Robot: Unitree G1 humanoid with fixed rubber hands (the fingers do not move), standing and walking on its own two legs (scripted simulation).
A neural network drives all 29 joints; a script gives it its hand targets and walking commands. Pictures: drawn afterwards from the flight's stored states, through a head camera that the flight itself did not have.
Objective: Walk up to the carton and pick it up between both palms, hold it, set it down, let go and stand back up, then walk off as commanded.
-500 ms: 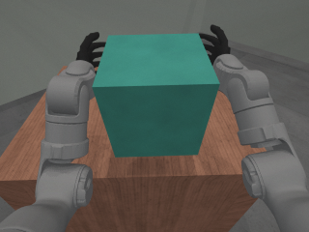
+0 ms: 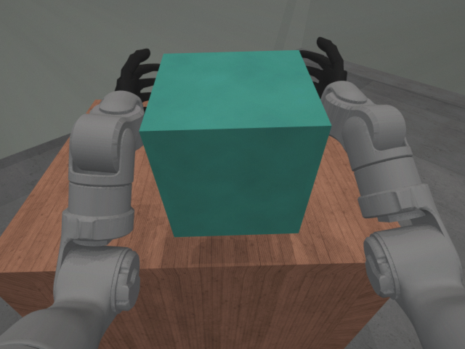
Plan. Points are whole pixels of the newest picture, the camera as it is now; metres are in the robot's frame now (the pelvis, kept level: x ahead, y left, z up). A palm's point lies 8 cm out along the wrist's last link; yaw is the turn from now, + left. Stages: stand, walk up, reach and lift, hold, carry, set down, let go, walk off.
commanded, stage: hold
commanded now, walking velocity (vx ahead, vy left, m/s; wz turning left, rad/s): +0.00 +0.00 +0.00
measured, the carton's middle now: (234, 147) +0.34 +0.02 +0.23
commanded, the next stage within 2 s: none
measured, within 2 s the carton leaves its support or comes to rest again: neither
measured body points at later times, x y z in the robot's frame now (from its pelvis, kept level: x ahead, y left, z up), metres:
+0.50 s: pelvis +0.00 +0.00 +0.00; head -0.05 +0.02 +0.45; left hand +0.37 +0.16 +0.29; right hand +0.39 -0.12 +0.31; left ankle +0.03 +0.14 -0.75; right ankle +0.01 -0.12 -0.75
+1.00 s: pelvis +0.00 +0.00 +0.00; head -0.05 +0.02 +0.45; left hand +0.37 +0.16 +0.29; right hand +0.39 -0.12 +0.31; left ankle +0.03 +0.14 -0.75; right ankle +0.01 -0.12 -0.75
